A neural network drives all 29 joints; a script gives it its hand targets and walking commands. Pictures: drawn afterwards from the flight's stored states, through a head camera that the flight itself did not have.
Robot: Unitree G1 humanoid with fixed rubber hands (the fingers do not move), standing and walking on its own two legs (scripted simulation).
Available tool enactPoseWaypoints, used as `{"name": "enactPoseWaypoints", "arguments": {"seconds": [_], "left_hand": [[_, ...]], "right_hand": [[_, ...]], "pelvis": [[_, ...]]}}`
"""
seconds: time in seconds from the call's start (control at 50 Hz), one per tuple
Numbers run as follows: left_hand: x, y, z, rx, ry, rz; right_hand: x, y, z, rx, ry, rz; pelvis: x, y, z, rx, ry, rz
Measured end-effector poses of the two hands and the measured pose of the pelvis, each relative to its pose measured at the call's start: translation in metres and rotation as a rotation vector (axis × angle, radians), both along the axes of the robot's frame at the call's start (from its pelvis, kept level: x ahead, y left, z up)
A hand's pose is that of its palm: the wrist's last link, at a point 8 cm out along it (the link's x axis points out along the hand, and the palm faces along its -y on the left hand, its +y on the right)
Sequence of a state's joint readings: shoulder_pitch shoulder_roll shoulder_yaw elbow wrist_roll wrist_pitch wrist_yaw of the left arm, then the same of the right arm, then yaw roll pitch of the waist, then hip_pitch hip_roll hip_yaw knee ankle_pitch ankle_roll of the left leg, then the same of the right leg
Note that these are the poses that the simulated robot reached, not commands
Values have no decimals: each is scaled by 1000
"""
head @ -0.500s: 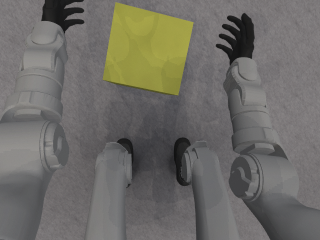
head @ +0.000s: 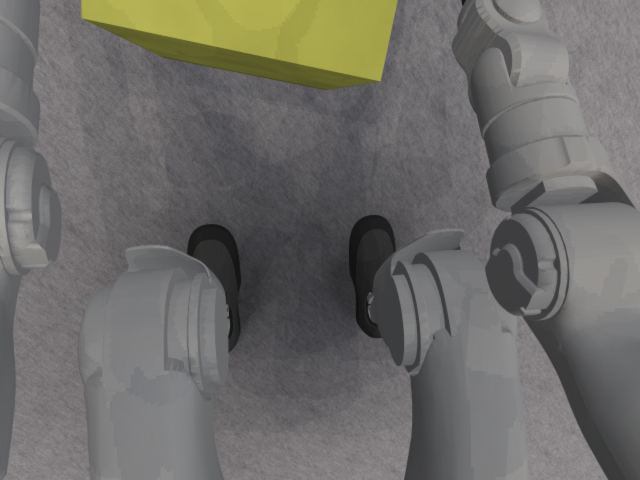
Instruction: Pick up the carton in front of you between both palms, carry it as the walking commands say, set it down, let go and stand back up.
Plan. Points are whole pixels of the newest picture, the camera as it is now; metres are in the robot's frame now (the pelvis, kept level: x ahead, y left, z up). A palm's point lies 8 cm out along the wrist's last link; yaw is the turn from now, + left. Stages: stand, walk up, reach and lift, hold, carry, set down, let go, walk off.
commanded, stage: reach and lift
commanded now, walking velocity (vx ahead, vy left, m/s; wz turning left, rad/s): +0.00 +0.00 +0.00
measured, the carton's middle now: out of the picture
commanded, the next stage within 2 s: none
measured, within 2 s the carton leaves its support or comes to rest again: leaves its support in 0.82 s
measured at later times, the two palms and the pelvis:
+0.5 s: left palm out of the picture +0.58 +0.20 -0.18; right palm out of the picture +0.55 -0.11 -0.18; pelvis +0.01 +0.00 -0.01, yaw +0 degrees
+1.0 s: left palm out of the picture +0.56 +0.20 -0.13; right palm out of the picture +0.55 -0.10 -0.12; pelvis +0.02 +0.00 +0.00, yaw +2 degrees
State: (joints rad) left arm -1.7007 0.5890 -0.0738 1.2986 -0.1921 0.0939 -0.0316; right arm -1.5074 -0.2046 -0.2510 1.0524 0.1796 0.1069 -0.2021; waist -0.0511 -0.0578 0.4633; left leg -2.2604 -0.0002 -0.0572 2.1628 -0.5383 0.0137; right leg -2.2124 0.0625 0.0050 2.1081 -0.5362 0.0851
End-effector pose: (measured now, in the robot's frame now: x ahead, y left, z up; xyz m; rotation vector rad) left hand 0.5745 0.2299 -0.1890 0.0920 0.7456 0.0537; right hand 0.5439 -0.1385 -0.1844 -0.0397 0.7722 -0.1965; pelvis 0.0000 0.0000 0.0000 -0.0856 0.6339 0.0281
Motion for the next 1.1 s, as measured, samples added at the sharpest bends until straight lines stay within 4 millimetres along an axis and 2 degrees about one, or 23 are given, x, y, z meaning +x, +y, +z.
{"name": "enactPoseWaypoints", "arguments": {"seconds": [0.08,0.18,0.42,0.54,0.76,0.86,0.92,0.96,1.1], "left_hand": [[3,-3,-10,2,-16,-4],[9,-7,-3,-4,-41,-1],[1,-16,5,-9,-19,-10],[2,-27,8,-16,-15,-35],[5,-27,9,-24,20,-63],[-1,-30,11,-28,5,-51],[-6,-34,23,-26,-16,-21],[-11,-33,39,-27,-31,9],[-37,-22,121,-42,-64,72]], "right_hand": [[9,-1,-4,2,-27,1],[15,7,-3,11,-36,14],[7,14,4,19,-27,32],[12,37,6,50,-33,48],[21,34,9,62,-10,29],[24,33,19,52,-26,7],[20,34,35,43,-51,-18],[14,35,50,54,-72,-29],[-8,46,118,91,-109,-6]], "pelvis": [[5,2,-8,2,-29,-2],[10,2,-13,3,-27,-1],[8,-3,-8,3,-3,6],[4,-4,-6,5,-23,5],[11,2,-18,6,-6,-6],[15,4,-19,11,24,-6],[17,2,-15,12,46,3],[17,-1,-10,12,58,13],[10,-11,21,22,81,43]]}}
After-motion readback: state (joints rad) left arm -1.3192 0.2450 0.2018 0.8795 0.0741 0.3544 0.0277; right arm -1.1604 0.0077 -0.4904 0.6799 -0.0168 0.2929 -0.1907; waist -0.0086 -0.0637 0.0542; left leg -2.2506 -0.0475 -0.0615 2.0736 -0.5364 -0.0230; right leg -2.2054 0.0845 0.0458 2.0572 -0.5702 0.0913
